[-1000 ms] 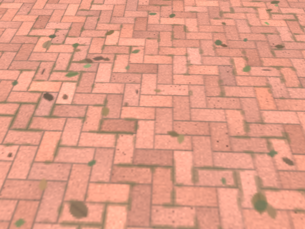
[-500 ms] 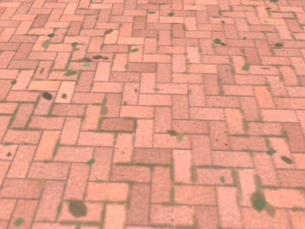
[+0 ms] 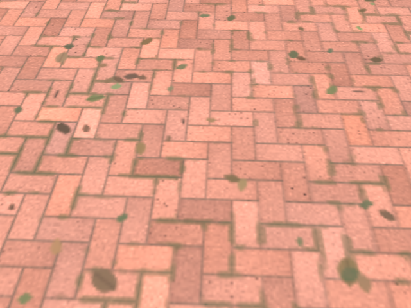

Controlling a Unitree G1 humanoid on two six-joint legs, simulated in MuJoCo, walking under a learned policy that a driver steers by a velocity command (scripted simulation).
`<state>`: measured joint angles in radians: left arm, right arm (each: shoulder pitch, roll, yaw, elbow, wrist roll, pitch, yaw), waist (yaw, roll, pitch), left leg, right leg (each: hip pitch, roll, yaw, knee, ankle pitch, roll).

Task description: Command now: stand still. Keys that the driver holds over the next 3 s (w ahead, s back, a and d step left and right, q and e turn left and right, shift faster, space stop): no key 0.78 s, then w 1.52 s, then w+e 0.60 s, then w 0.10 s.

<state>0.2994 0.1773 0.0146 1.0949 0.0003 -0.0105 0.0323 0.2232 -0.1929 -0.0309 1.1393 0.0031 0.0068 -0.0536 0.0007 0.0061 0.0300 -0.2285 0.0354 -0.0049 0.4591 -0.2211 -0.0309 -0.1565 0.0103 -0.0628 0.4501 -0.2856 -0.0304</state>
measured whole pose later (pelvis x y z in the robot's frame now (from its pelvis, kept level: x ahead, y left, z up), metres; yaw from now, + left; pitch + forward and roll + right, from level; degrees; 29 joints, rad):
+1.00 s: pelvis +0.03 +0.02 +0.00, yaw +0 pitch +1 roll +0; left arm 0.42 0.21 0.06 1.08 -0.02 -0.05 0.04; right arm 0.27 -0.20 -0.05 1.09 0.03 -0.06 -0.02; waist 0.03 -0.02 -0.02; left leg -0.41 0.05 0.05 0.88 -0.44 0.06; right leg -0.10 -0.01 -0.05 0.40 -0.31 -0.03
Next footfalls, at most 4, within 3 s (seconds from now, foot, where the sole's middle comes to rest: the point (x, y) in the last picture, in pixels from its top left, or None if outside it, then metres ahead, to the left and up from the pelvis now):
1.12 left None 0.14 0.16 -0.78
1.62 right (235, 302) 0.53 -0.06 -0.78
2.18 left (164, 220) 0.83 0.19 -0.78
2.76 right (227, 159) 1.13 -0.05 -0.78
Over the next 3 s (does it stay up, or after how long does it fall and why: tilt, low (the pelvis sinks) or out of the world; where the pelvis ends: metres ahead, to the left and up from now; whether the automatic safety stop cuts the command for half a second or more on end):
stays up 1.11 0.02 0.01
